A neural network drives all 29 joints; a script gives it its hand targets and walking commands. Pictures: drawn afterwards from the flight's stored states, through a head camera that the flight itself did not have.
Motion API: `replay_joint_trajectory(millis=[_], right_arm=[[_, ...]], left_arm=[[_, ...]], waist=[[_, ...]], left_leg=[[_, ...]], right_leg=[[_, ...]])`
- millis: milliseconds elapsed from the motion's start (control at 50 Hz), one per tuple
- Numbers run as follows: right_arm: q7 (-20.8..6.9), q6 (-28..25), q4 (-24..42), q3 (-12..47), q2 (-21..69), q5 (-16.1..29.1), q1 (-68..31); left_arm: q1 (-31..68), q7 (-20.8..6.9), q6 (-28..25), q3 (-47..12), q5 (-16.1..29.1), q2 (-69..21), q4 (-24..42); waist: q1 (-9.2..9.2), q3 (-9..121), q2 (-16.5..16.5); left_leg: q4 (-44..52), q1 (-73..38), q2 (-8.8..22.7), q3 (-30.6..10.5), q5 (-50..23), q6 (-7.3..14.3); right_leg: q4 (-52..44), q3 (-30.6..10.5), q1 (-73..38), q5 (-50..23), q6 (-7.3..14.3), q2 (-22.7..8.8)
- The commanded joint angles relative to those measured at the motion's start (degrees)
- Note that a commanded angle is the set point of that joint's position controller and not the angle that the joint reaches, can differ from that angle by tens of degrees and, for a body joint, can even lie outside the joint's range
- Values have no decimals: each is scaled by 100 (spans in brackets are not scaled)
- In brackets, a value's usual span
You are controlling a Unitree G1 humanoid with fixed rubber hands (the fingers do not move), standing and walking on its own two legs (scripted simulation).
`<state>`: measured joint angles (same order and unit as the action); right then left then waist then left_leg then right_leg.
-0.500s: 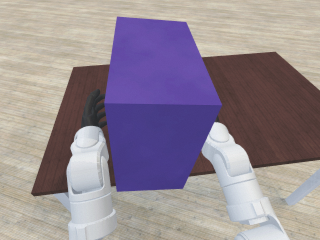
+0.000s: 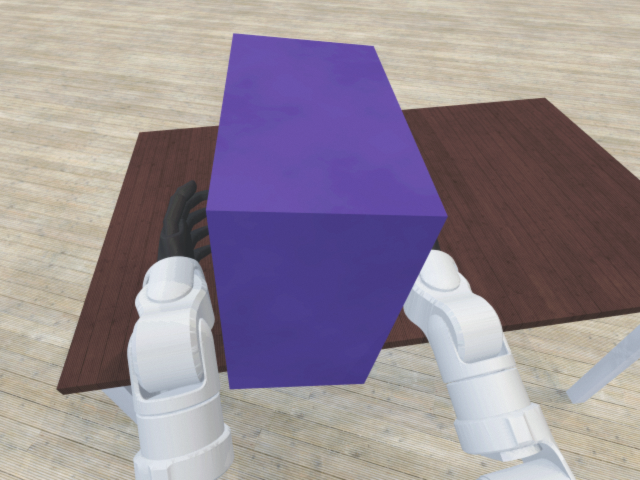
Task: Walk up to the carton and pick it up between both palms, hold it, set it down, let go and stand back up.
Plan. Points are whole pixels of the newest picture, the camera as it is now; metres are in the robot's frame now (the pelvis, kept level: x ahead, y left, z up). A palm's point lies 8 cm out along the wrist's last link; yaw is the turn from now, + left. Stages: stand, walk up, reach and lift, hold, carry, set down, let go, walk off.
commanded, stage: hold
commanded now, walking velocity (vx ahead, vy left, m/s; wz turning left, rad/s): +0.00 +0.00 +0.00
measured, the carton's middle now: (301, 217) +0.40 +0.00 +0.15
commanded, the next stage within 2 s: none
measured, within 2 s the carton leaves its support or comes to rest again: neither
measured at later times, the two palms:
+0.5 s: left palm (178, 256) +0.33 +0.13 +0.17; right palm (414, 243) +0.35 -0.13 +0.14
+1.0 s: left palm (181, 251) +0.34 +0.13 +0.17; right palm (416, 242) +0.35 -0.13 +0.14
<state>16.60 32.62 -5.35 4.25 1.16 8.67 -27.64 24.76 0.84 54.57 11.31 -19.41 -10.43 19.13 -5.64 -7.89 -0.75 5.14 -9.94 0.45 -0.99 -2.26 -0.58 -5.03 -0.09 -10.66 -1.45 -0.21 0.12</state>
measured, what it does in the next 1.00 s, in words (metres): stands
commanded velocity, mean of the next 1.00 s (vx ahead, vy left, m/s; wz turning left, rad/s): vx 0.00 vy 0.00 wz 0.00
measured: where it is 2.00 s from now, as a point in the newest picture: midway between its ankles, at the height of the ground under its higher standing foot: outside the picture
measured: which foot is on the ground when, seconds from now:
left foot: down 0.00-1.00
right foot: down 0.00-1.00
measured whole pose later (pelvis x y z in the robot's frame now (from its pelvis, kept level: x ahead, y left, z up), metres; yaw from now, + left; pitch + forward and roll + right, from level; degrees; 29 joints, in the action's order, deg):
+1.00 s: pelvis +0.00 +0.00 +0.00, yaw +0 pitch -5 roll +0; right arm 16.1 31.0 -8.2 2.5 1.3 7.4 -30.1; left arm 27.6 0.8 51.7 12.7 -19.1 -10.4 15.0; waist -4.7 -6.4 -0.6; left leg 5.1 -7.2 0.4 -0.7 -2.8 -0.4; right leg -4.6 -0.4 -7.6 -1.9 -0.3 0.1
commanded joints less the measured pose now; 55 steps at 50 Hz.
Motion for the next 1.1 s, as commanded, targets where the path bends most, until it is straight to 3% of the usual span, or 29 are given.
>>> replay_joint_trajectory(millis=[0,120,160,200,240,400,420,460,480,580,720,820,900,920,1000,1080], right_arm=[[-555,-597,1858,2012,2363,513,-3858],[-579,-637,1744,1887,2432,382,-4058],[-592,-657,1580,1806,2458,318,-4163],[-635,-710,1587,1812,2505,317,-4256],[-643,-733,1680,1911,2595,292,-4325],[-538,-687,1495,2107,2663,473,-3914],[-523,-661,1589,2191,2638,490,-3786],[-489,-648,1757,2175,2594,543,-3797],[-483,-629,1701,2106,2566,518,-3826],[-485,-610,1901,2106,2493,541,-3703],[-608,-681,1592,1789,2459,311,-4110],[-626,-685,1790,2071,2656,401,-4166],[-604,-647,1660,2006,2556,426,-4015],[-605,-653,1638,2026,2526,416,-3995],[-583,-651,1494,1923,2482,448,-3739],[-528,-667,1954,2113,2544,557,-3912]], left_arm=[[3320,-870,-344,-2487,1166,-2112,691],[3476,-840,-480,-2379,1141,-2130,289],[3579,-836,-544,-2242,1097,-2055,117],[3624,-823,-599,-2236,1058,-2133,15],[3504,-808,-662,-2158,1059,-2186,-60],[3473,-834,-612,-2435,1128,-2178,353],[3309,-840,-580,-2443,1149,-2163,378],[3285,-862,-530,-2583,1237,-2144,486],[3370,-867,-505,-2647,1260,-2176,487],[3308,-839,-492,-2699,1283,-2144,563],[3630,-847,-575,-2405,1149,-2165,125],[3575,-762,-684,-2420,1184,-2232,268],[3453,-789,-582,-2408,1115,-2161,171],[3393,-799,-565,-2319,1082,-2161,168],[3331,-840,-523,-2390,1057,-2077,341],[3295,-828,-467,-2628,1241,-2241,620]], waist=[[28,3080,217],[86,3168,94],[126,3124,-82],[161,3254,11],[204,3469,-187],[104,3507,284],[78,3457,140],[30,3424,212],[-60,3342,306],[-18,3277,261],[71,3068,137],[154,3745,-34],[138,3493,177],[191,3459,83],[80,3367,260],[32,3604,280]], left_leg=[[-26,-535,-66,160,-1378,60],[33,-339,-67,188,-913,166],[85,-255,-51,195,-683,218],[74,-238,-68,191,-685,236],[103,-355,-80,171,-858,265],[-80,-541,-125,143,-1693,72],[-58,-553,-143,142,-1732,69],[-85,-597,-119,124,-1791,63],[-148,-655,-125,113,-1833,40],[-138,-573,-107,136,-1706,17],[-10,-309,-56,146,-631,126],[-54,-493,-101,154,-1342,177],[-121,-489,-100,137,-1479,96],[-112,-488,-88,142,-1402,98],[-100,-589,-120,161,-1676,33],[-190,-791,-102,114,-2166,-8]], right_leg=[[465,97,-784,-1418,-368,138],[512,101,-707,-1064,-390,136],[516,116,-664,-863,-401,134],[559,94,-643,-893,-397,144],[566,93,-798,-1178,-417,118],[620,43,-942,-1941,-363,142],[627,51,-1025,-2091,-387,153],[623,59,-976,-2067,-383,170],[599,58,-832,-2008,-367,162],[559,95,-690,-1715,-358,182],[513,160,-355,-657,-331,179],[648,113,-748,-1542,-391,172],[628,76,-694,-1566,-365,168],[596,101,-712,-1480,-363,186],[543,61,-806,-1758,-335,171],[558,87,-921,-2114,-341,168]])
